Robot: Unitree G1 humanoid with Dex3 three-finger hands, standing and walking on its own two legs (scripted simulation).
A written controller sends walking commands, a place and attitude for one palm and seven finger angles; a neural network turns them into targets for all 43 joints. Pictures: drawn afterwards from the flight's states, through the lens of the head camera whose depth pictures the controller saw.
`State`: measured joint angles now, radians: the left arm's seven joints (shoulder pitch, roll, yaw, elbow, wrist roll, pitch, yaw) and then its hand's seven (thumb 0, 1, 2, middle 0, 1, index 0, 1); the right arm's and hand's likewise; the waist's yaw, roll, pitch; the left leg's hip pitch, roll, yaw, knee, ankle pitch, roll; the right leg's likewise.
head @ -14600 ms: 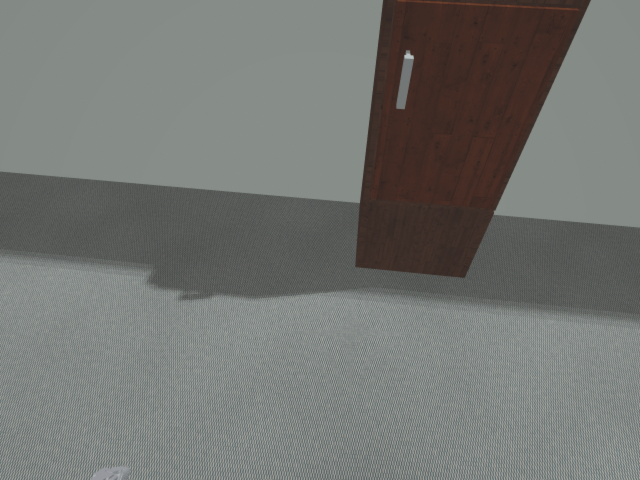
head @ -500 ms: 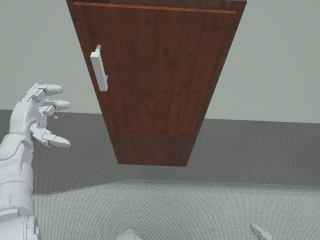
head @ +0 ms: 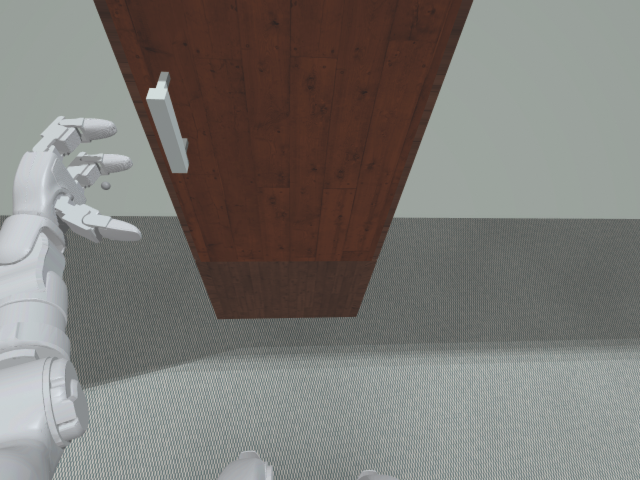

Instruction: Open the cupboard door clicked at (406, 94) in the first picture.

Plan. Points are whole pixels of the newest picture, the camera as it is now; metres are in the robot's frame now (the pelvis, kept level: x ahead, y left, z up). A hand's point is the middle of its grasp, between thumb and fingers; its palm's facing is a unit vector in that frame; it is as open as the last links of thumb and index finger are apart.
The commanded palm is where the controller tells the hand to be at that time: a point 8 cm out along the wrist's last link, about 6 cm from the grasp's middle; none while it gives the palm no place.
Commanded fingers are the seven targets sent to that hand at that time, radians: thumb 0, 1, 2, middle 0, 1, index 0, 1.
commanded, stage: move the hooked fingers beside the handle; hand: left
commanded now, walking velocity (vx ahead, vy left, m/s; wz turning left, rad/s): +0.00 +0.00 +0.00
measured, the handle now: (172, 124) +0.57 +0.20 +0.09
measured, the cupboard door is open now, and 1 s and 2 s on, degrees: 0 0 0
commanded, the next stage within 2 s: slide the fingers in behind the handle in 1.30 s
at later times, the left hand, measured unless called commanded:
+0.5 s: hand (122, 146) +0.50 +0.25 +0.11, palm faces +0.03 -1.00 -0.01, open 14.0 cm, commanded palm +0.49 +0.29 +0.09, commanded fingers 0.00 -0.50 0.30 -0.30 -1.20 -0.30 -1.20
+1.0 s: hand (116, 156) +0.50 +0.26 +0.09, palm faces +0.01 -1.00 +0.00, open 14.0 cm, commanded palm +0.48 +0.29 +0.09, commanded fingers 0.00 -0.50 0.30 -0.30 -1.20 -0.30 -1.20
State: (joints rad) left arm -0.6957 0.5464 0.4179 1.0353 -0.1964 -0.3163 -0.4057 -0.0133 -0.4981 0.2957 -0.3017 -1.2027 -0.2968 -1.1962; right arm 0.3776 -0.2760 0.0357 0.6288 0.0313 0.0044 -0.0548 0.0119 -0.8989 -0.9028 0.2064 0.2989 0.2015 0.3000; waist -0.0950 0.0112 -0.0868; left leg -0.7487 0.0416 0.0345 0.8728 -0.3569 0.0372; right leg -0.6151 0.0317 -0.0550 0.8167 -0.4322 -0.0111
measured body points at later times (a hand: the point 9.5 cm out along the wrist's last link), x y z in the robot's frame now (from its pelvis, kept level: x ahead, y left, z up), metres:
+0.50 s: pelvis +0.00 -0.01 -0.01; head +0.11 +0.02 +0.42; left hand +0.49 +0.30 +0.11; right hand -0.02 -0.29 -0.11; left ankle +0.04 +0.09 -0.70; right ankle -0.02 -0.12 -0.70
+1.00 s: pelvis +0.01 +0.00 -0.01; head +0.12 +0.04 +0.43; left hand +0.49 +0.31 +0.10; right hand +0.02 -0.27 -0.11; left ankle +0.04 +0.09 -0.70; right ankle -0.02 -0.12 -0.70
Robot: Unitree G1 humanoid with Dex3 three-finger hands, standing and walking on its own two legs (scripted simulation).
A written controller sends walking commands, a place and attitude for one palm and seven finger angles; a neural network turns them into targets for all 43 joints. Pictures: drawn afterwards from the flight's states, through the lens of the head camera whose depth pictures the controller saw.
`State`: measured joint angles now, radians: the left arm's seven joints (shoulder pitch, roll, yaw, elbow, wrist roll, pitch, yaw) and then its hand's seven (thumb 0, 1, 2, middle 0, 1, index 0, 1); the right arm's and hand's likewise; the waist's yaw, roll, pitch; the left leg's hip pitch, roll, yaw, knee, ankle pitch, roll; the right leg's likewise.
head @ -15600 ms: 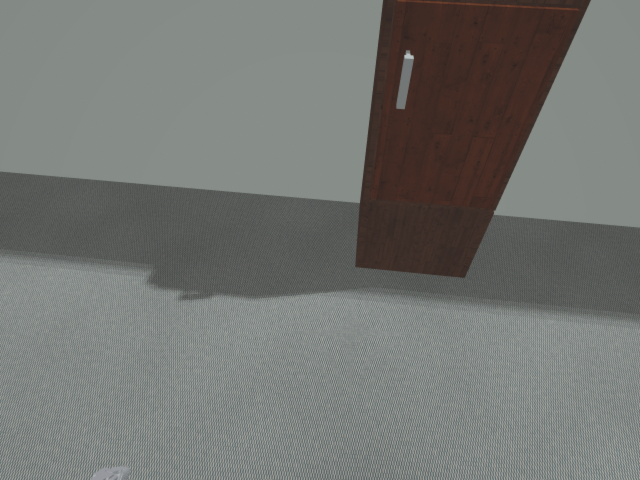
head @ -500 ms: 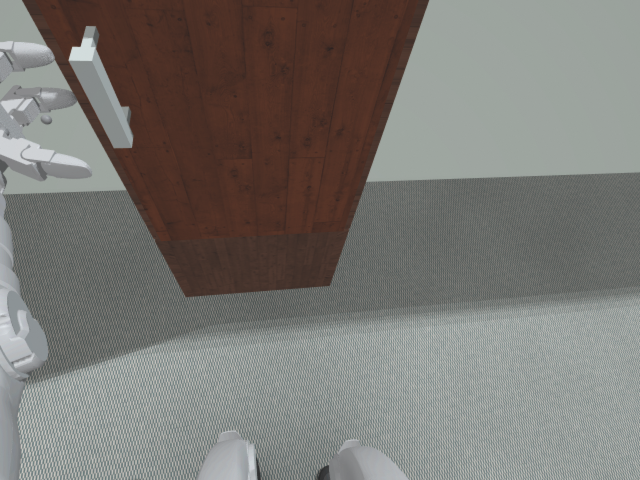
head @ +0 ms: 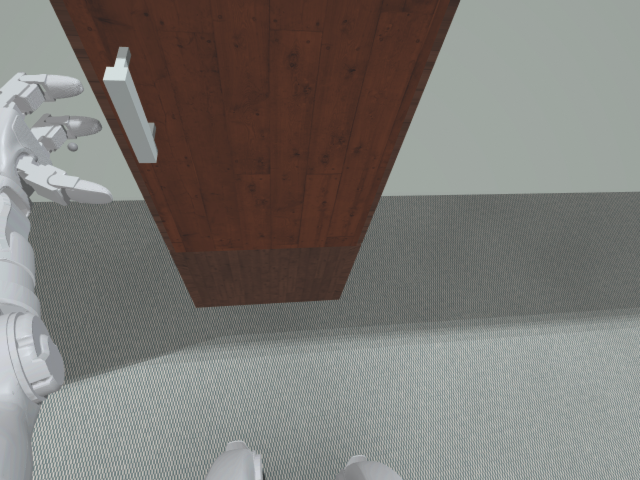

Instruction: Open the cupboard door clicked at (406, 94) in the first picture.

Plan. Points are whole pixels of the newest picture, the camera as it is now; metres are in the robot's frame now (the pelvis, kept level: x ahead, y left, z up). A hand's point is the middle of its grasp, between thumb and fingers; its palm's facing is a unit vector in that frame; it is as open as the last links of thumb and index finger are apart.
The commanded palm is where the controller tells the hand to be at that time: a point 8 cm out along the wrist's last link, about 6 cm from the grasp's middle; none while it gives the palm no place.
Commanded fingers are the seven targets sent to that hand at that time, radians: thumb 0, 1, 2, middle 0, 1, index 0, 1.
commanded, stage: move the hooked fingers beside the handle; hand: left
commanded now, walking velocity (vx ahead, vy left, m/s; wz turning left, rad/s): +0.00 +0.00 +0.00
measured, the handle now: (136, 108) +0.55 +0.21 +0.10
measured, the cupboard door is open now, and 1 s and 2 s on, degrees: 0 0 0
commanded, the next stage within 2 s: slide the fingers in behind the handle in 0.30 s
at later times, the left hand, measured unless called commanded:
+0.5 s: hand (82, 137) +0.49 +0.26 +0.11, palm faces +0.03 -1.00 +0.01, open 14.0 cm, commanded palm +0.48 +0.29 +0.10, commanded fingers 0.00 -0.50 0.30 -0.30 -1.20 -0.30 -1.20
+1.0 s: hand (117, 143) +0.49 +0.22 +0.10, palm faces +0.05 -1.00 +0.01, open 14.0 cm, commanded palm +0.47 +0.26 +0.10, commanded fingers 0.00 -0.50 0.30 -0.30 -1.20 -0.30 -1.20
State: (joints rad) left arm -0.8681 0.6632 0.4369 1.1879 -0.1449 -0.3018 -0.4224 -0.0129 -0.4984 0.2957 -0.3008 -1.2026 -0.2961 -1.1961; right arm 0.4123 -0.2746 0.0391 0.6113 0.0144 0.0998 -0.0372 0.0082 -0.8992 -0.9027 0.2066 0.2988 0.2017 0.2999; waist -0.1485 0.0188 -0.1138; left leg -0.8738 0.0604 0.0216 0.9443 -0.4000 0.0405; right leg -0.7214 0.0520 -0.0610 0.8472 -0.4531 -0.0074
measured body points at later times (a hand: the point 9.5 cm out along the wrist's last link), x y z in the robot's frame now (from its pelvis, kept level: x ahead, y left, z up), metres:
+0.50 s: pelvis -0.01 +0.00 -0.01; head +0.11 +0.03 +0.43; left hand +0.48 +0.31 +0.11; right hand -0.03 -0.27 -0.10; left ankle +0.02 +0.09 -0.69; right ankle -0.03 -0.12 -0.69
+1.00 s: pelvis -0.01 -0.01 +0.00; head +0.10 +0.02 +0.43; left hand +0.48 +0.27 +0.10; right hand +0.00 -0.27 -0.11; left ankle +0.02 +0.09 -0.69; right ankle -0.03 -0.12 -0.69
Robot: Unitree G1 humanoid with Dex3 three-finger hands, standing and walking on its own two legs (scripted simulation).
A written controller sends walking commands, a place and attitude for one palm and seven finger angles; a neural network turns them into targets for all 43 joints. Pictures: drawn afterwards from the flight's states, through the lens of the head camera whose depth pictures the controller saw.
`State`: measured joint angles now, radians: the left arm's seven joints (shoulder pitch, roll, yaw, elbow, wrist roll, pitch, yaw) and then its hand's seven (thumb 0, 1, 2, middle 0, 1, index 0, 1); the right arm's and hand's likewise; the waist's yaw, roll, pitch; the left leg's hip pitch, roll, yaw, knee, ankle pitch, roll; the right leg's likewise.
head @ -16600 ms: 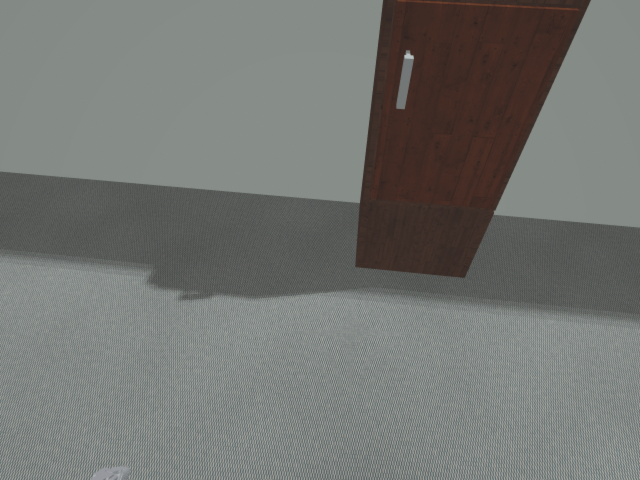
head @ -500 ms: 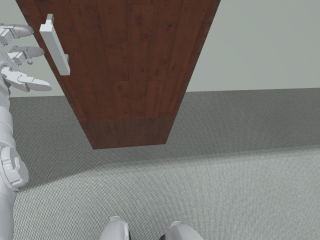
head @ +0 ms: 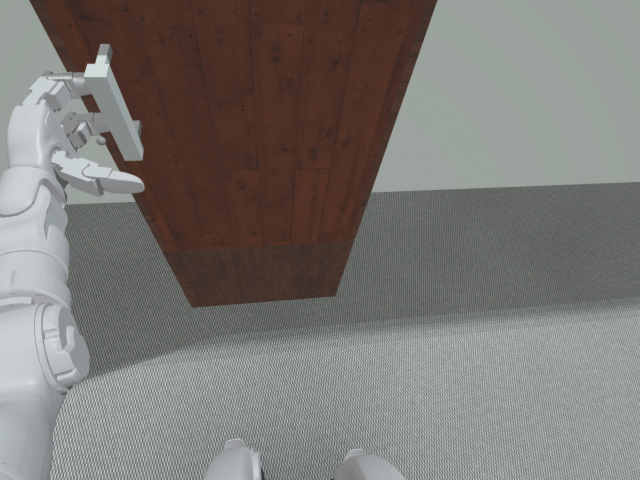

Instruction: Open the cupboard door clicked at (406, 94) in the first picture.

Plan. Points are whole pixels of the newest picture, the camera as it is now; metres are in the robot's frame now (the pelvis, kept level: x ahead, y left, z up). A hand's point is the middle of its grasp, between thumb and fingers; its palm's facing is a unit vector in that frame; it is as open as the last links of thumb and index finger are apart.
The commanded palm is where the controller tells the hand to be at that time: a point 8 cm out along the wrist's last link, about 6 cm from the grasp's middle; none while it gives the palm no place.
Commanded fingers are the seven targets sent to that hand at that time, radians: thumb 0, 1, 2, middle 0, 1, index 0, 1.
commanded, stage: slide the fingers in behind the handle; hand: left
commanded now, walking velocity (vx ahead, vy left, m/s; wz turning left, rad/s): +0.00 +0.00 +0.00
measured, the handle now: (120, 105) +0.56 +0.22 +0.10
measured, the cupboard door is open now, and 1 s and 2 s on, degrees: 0 0 0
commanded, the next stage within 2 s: close the thumb around the handle in 1.00 s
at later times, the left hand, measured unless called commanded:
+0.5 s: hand (135, 137) +0.50 +0.19 +0.11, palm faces +0.05 -1.00 +0.00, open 14.0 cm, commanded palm +0.48 +0.23 +0.10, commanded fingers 0.00 -0.50 0.30 -0.30 -1.20 -0.30 -1.20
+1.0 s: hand (138, 137) +0.50 +0.19 +0.11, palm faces +0.07 -1.00 +0.00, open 14.1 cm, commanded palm +0.48 +0.22 +0.10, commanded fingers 0.00 -0.50 0.30 -0.30 -1.20 -0.30 -1.20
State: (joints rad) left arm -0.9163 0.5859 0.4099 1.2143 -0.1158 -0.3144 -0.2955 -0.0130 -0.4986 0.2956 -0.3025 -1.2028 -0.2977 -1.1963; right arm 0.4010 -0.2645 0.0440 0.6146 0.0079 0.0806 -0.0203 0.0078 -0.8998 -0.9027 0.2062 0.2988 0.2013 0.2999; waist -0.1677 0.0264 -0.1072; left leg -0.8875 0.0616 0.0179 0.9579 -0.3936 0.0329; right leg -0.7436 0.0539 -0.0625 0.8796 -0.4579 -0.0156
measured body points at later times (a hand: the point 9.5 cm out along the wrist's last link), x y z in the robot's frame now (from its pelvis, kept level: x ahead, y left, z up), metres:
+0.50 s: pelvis +0.00 -0.01 +0.00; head +0.10 +0.01 +0.44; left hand +0.49 +0.24 +0.11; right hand +0.00 -0.27 -0.11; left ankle +0.03 +0.10 -0.68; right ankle -0.02 -0.12 -0.68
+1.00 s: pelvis +0.00 -0.01 +0.00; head +0.10 +0.01 +0.44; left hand +0.49 +0.24 +0.11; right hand +0.01 -0.27 -0.11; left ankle +0.03 +0.10 -0.68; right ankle -0.02 -0.12 -0.68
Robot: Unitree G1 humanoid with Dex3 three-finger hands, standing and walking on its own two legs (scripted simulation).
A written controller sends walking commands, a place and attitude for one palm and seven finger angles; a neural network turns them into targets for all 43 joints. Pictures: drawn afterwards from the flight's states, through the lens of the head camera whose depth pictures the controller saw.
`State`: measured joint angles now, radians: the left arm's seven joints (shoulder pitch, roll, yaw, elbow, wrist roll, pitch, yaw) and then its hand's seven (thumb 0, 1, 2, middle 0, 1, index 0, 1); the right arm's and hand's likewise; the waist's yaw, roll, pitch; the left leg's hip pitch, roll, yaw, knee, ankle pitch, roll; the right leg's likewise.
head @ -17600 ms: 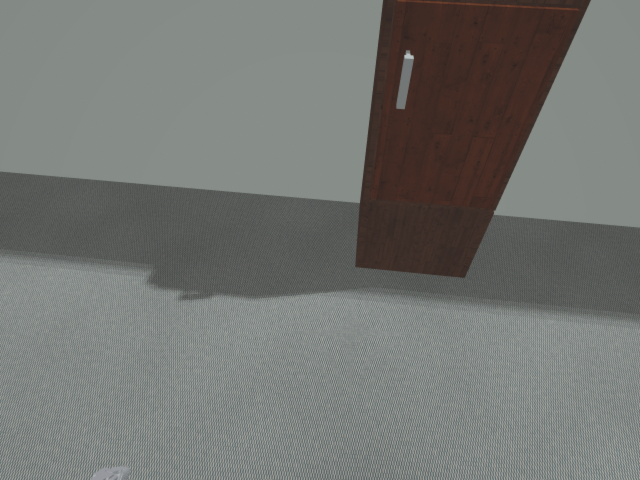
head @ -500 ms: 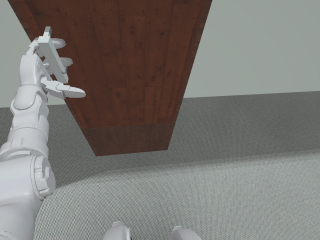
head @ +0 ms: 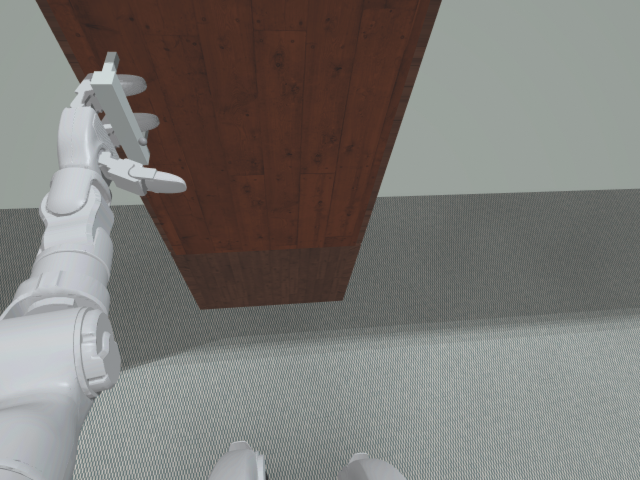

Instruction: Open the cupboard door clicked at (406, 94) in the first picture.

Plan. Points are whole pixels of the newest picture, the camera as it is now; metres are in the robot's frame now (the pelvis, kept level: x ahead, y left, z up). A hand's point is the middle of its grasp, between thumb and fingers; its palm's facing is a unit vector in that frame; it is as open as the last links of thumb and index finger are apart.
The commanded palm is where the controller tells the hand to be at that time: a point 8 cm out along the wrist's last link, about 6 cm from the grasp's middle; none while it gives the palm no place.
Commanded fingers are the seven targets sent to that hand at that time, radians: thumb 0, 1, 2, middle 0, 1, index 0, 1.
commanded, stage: close the thumb around the handle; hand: left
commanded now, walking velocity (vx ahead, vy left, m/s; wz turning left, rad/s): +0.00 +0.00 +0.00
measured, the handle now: (126, 111) +0.56 +0.22 +0.10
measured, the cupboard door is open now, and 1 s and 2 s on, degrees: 0 0 43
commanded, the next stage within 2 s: pull the door open along its arc in 0.80 s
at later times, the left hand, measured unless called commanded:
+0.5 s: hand (142, 140) +0.50 +0.19 +0.10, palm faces +0.06 -1.00 -0.01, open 9.6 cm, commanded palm +0.48 +0.22 +0.10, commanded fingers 0.00 0.68 0.80 -0.38 -1.33 -0.38 -1.33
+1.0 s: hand (141, 139) +0.51 +0.19 +0.10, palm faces +0.04 -1.00 +0.00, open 5.6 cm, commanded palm +0.47 +0.23 +0.10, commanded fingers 0.00 0.90 0.90 -0.40 -1.35 -0.40 -1.35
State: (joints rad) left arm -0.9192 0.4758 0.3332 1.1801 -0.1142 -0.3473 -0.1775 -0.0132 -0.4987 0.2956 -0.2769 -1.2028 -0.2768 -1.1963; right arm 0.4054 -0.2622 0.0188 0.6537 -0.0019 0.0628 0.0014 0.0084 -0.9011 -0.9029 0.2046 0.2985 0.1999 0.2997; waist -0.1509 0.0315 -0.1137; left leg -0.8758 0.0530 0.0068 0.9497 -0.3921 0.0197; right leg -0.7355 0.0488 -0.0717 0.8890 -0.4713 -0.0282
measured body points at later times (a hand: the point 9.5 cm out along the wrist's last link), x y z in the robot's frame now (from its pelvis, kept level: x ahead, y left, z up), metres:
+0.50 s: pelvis +0.00 +0.00 +0.00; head +0.10 +0.02 +0.44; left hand +0.50 +0.24 +0.11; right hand +0.00 -0.26 -0.11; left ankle +0.03 +0.10 -0.68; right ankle -0.03 -0.11 -0.68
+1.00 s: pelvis +0.00 +0.00 +0.00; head +0.10 +0.02 +0.44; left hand +0.50 +0.24 +0.11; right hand +0.00 -0.26 -0.11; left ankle +0.03 +0.11 -0.68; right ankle -0.03 -0.11 -0.68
